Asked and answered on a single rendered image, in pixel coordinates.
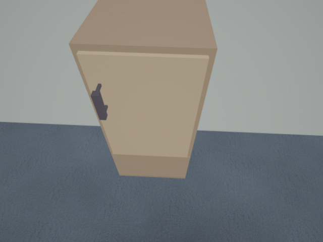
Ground cupboard door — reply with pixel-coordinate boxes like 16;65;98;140
76;51;209;157

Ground handle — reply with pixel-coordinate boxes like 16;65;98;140
91;84;108;120

